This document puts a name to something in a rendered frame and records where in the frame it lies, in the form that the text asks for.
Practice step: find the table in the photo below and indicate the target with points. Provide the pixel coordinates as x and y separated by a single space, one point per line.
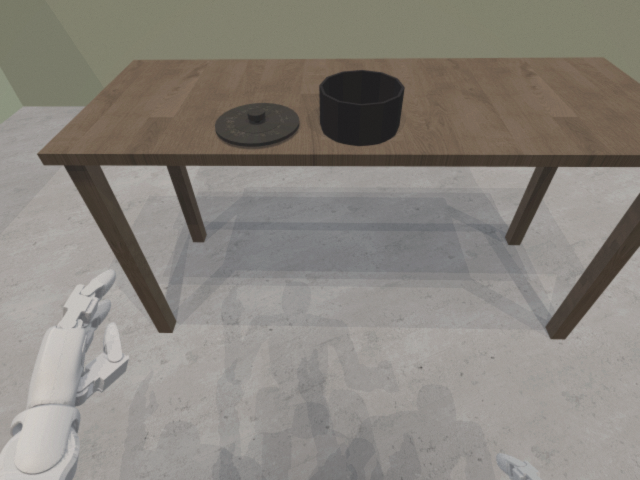
456 112

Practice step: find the robot left forearm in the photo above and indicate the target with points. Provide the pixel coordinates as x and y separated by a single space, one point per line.
44 444

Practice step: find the pot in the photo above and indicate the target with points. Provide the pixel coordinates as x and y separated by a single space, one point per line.
360 107

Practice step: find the knob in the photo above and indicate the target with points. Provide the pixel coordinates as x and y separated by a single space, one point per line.
256 114

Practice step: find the robot left hand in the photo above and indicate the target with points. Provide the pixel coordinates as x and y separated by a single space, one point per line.
56 378

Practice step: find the lid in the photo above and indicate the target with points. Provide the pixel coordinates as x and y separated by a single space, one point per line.
235 128

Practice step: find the robot right hand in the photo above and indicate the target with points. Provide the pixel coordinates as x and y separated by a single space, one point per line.
516 469

